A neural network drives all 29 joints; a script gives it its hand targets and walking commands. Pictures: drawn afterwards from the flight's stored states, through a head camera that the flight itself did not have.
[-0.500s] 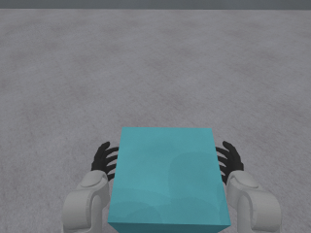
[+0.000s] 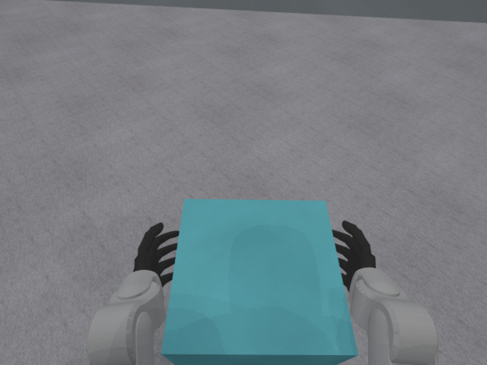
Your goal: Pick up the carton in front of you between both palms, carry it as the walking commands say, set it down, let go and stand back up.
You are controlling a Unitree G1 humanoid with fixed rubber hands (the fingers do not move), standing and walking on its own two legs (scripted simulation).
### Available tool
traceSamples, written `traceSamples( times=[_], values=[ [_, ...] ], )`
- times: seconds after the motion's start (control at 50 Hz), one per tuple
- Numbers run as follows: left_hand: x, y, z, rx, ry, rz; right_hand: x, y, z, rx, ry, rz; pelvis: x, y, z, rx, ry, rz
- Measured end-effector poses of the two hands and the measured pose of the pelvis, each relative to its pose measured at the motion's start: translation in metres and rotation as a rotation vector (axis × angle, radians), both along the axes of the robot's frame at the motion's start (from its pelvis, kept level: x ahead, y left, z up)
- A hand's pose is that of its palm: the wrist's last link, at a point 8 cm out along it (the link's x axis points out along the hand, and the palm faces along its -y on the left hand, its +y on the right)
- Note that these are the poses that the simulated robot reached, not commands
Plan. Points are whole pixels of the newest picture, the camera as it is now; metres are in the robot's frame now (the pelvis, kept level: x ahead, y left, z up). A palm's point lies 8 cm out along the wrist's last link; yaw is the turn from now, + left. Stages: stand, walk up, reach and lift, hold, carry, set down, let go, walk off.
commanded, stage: carry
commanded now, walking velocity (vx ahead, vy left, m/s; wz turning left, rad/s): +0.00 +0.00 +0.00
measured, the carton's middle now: (252, 295) +0.23 +0.00 +0.01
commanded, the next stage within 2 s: hold in 1.64 s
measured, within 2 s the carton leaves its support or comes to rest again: neither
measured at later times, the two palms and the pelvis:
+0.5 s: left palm (178, 157) +0.46 +0.13 +0.09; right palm (331, 153) +0.47 -0.17 +0.09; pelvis +0.24 -0.03 +0.01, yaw +3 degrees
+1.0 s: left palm (171, 164) +0.48 +0.15 +0.05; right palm (313, 158) +0.50 -0.14 +0.05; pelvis +0.25 -0.01 +0.00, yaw +3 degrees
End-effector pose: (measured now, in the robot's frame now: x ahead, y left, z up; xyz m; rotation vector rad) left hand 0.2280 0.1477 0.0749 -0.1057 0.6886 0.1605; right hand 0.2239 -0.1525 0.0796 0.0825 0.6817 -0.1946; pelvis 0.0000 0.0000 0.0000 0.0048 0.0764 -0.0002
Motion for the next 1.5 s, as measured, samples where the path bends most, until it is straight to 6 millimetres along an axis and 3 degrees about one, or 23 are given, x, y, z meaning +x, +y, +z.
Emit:
traceSamples(
  times=[0.16,0.26,0.34,0.42,0.58,0.7,0.8,1.28,1.5],
  values=[
    [0.088,0.000,0.019,-0.005,-0.022,-0.013,0.086,0.000,0.024,-0.015,-0.021,-0.011,0.087,0.001,0.022,-0.030,-0.003,0.012],
    [0.140,-0.006,0.029,0.017,-0.080,0.029,0.150,-0.005,0.028,0.007,-0.080,0.039,0.147,-0.013,0.014,-0.010,-0.025,0.019],
    [0.183,-0.016,0.027,0.054,-0.103,0.044,0.200,-0.015,0.017,0.039,-0.104,0.056,0.193,-0.024,0.000,-0.014,-0.030,0.033],
    [0.212,-0.019,0.024,0.063,-0.046,0.051,0.231,-0.018,0.009,0.048,-0.046,0.061,0.218,-0.029,0.004,-0.017,-0.009,0.054],
    [0.242,-0.011,0.017,0.036,-0.038,0.070,0.265,-0.011,0.009,0.021,-0.038,0.077,0.252,-0.027,0.004,-0.028,0.007,0.058],
    [0.254,-0.006,0.013,0.026,-0.052,0.057,0.275,-0.005,0.011,-0.008,-0.052,0.082,0.264,-0.020,0.002,-0.025,0.004,0.054],
    [0.258,-0.002,0.000,0.049,-0.007,0.031,0.274,-0.001,-0.004,-0.024,-0.007,0.083,0.264,-0.014,0.001,-0.023,-0.009,0.051],
    [0.255,0.013,-0.049,0.143,0.018,-0.028,0.275,0.015,-0.054,-0.097,0.014,0.153,0.216,-0.001,0.002,-0.011,-0.054,0.050],
    [0.255,0.016,-0.036,0.137,-0.039,-0.017,0.275,0.017,-0.042,-0.084,-0.043,0.143,0.207,0.000,0.002,-0.009,-0.050,0.053]
  ],
)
